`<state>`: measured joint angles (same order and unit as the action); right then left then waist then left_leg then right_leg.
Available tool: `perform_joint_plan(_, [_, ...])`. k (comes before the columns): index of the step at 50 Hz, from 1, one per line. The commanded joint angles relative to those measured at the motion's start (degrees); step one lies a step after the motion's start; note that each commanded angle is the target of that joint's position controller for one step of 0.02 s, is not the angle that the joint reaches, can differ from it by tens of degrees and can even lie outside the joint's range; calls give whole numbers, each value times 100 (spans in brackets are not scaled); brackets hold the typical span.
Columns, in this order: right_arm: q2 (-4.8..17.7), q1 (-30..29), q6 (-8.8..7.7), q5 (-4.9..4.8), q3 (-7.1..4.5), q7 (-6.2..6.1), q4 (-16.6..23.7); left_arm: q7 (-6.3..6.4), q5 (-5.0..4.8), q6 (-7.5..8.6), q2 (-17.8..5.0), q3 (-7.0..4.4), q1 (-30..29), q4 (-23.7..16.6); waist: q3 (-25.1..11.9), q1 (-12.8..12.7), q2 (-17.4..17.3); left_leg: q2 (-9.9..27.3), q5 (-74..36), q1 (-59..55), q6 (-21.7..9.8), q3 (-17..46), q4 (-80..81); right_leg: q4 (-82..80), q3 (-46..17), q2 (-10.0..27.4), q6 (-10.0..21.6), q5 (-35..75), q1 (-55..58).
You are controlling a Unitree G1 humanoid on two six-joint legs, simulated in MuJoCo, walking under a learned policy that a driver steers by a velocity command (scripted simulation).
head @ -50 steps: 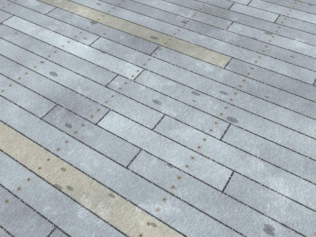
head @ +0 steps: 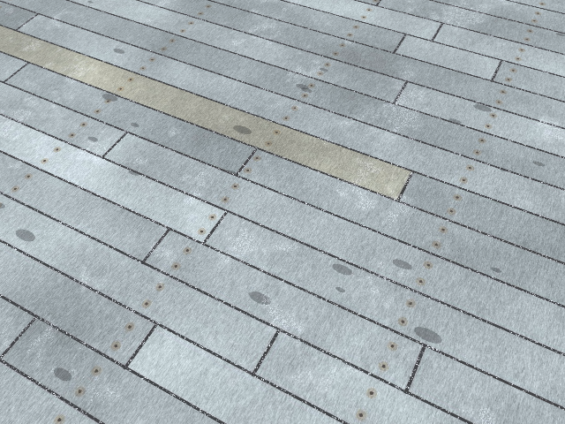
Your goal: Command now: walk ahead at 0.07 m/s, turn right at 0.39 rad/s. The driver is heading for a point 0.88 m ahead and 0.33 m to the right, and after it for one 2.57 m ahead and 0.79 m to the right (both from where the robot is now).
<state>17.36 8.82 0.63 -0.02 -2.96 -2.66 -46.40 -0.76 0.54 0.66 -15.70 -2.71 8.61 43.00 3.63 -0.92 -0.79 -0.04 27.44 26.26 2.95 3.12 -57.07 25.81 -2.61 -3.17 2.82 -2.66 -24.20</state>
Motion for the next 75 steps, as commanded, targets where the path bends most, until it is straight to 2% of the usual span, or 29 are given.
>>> perform_joint_plan(1, [424,556,-7,31,-141,-80,139,149,-13,-7,-1023,-317,-130,-451,-1100,162,782,-2,-363,-203,43,81,567,-1092,-1780,1300,1022,-654,736])
perform_joint_plan(7, [463,330,-111,-20,-151,30,216,240,-101,-151,-1080,-396,-122,-509,-991,80,920,-175,-871,-721,-24,126,1897,-1090,-2242,1177,863,-1400,629])
perform_joint_plan(10, [590,735,-188,-18,-221,92,109,291,-190,-262,-979,-374,-109,-536,-861,328,783,13,-1535,-1719,-326,72,3392,-719,-2165,788,443,-1829,156])
perform_joint_plan(11, [995,916,-173,96,-314,57,144,285,-176,-272,-721,-307,39,-560,-905,285,-7,1121,-1192,-2222,-716,1015,3909,318,-1635,361,111,-2517,-462])
perform_joint_plan(12, [1429,554,-135,282,-430,70,186,262,-213,-210,-637,-328,-103,-814,-539,88,-1774,2132,-1485,-1709,-1509,2498,4427,1712,-378,-535,-157,-2925,-1279])
perform_joint_plan(13, [1047,99,-175,366,-321,54,449,260,-101,-170,-1126,-473,119,-644,-547,42,-1228,2261,-1879,-1397,-1713,2401,4386,2907,-674,-156,-325,-2861,-1130])
perform_joint_plan(14, [771,-281,-198,287,-247,16,569,243,-139,-209,-1238,-556,378,-469,-540,-150,-838,1957,-2170,-1308,-1486,1793,4235,3438,-646,-171,-377,-2523,-1021])
perform_joint_plan(16, [572,-519,-213,71,-179,-8,640,281,-91,-358,-1007,-525,664,-282,-451,-165,-624,1573,-2468,-1517,-1231,1028,4050,4177,-512,-77,-606,-2018,-1193])
perform_joint_plan(17, [541,-456,-196,61,-148,-26,632,271,-102,-394,-879,-491,619,-316,-397,-114,-605,1473,-2727,-1519,-1247,732,4024,4364,-402,-21,-691,-1922,-1210])
perform_joint_plan(23, [882,134,-41,74,-276,-60,482,117,-173,-355,-565,-298,-194,-893,-549,426,-876,1645,-3380,-2517,-1480,202,3879,2703,129,446,-924,-1867,-1070])
perform_joint_plan(30, [1125,-137,-48,-170,-420,134,453,-47,-178,-467,-685,-368,174,-982,-665,120,-919,1810,-3821,-2122,-1181,-317,3201,394,752,297,-331,-1159,615])
perform_joint_plan(31, [980,33,-72,-196,-392,151,355,-18,-166,-471,-779,-428,403,-901,-744,25,-695,1644,-3414,-1799,-872,-565,2769,-229,682,192,-129,-494,1262])
perform_joint_plan(32, [720,289,-100,-61,-329,182,293,59,-178,-463,-1191,-569,706,-864,-983,1,225,1246,-2287,-849,-372,-1048,1679,-446,-207,723,181,1080,2413])
perform_joint_plan(33, [270,142,-122,292,-147,218,629,156,-137,-434,-1864,-674,728,-1013,-1058,147,2056,399,1108,970,205,-1191,-49,-153,-2278,2257,1178,3587,3243])
perform_joint_plan(34, [602,-398,-144,159,-249,166,760,72,66,-282,-1595,-594,871,-1065,-1511,-382,1371,174,1329,1220,224,-223,-1012,-415,-2647,2600,1951,2898,2808])
perform_joint_plan(35, [786,-549,-118,-10,-316,135,760,48,74,-166,-1442,-530,623,-1035,-1164,-257,913,294,891,1267,137,-32,-1287,-552,-2133,2255,1707,2205,2511])
perform_joint_plan(37, [794,-411,-63,17,-361,35,622,126,-121,-119,-1124,-435,47,-1059,-776,13,625,400,24,1273,94,83,-916,-605,-1606,1704,1126,1231,2070])
perform_joint_plan(39, [757,-196,-71,78,-368,46,623,192,-126,-137,-1084,-389,14,-1087,-886,144,720,280,-598,910,125,44,-782,-801,-1548,1476,1109,477,1767])
perform_joint_plan(42, [673,-318,-187,-32,-341,145,680,226,-152,-83,-1049,-374,225,-1049,-688,10,929,162,-1046,926,95,4,397,-1289,-1884,1306,1073,-2207,1742])
perform_joint_plan(50, [543,-557,-582,-91,-244,385,797,140,-139,61,-1169,-351,613,-821,-389,-225,908,40,-1189,-146,-132,-98,2290,-1231,-2282,1361,1041,-2536,1261])
perform_joint_plan(54, [525,35,-716,-103,-254,388,643,82,-131,50,-968,-236,529,-764,-336,195,720,-24,-1573,-1516,-433,-274,3186,-826,-2288,1034,766,-2831,627])
perform_joint_plan(55, [606,437,-738,-75,-277,351,564,81,-112,68,-747,-160,468,-783,-444,387,597,265,-1425,-2132,-550,2,3276,-383,-2099,831,581,-2852,251])
perform_joint_plan(56, [870,1103,-748,-4,-320,303,452,79,-77,105,-352,-37,347,-858,-602,608,-137,1129,-757,-2820,-844,1015,3716,1052,-1419,340,259,-2837,-395])
perform_joint_plan(57, [1474,1502,-715,89,-472,347,266,115,-217,205,-340,-42,340,-1145,-499,494,-1441,2064,946,-3222,-1666,3243,4498,2387,-505,-218,40,-3039,-1725])
perform_joint_plan(58, [1156,1445,-730,8,-410,379,288,152,-268,269,-893,-177,235,-1091,-41,572,-1070,2337,1591,-3066,-1929,3723,4666,3336,-620,123,-18,-3122,-2442])
perform_joint_plan(59, [859,1296,-730,-50,-312,358,337,121,-265,308,-992,-225,271,-1001,137,480,-841,2094,1392,-3051,-1776,3249,4614,3691,-685,292,-2,-2598,-2674])
perform_joint_plan(63, [559,1172,-674,-5,-169,318,426,-24,-65,404,-605,-147,-13,-923,66,468,-473,1338,-1098,-2607,-1347,1497,4761,3391,-171,760,-136,-1273,-2273])
perform_joint_plan(69, [829,1293,-564,-92,-193,248,282,-91,-121,425,-212,-2,-739,-1128,89,599,-477,1029,-2383,-2083,-1329,400,4933,1282,318,597,-442,76,-1258])
perform_joint_plan(75, [1031,1538,-443,-177,-256,235,67,-214,-202,466,-537,-111,-875,-1207,79,366,-601,1519,-3497,-2637,-1160,412,4551,437,301,432,-39,-44,-455])
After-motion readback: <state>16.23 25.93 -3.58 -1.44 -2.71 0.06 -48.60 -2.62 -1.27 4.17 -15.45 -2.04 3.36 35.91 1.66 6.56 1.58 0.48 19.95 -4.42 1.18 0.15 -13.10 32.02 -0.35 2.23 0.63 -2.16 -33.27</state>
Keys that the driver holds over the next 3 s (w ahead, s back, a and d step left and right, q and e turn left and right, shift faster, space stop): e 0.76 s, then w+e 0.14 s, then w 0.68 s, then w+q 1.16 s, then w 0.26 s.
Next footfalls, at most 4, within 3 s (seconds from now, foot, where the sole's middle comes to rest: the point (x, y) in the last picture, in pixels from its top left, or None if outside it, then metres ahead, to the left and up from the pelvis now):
0.20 left None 0.10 0.14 -0.77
0.64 right None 0.02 -0.11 -0.77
1.10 left None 0.20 0.04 -0.77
1.56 right None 0.29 -0.36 -0.77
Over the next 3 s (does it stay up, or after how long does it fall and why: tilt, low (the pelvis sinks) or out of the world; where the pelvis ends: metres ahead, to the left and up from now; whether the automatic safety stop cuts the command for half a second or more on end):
stays up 0.94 -0.49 0.00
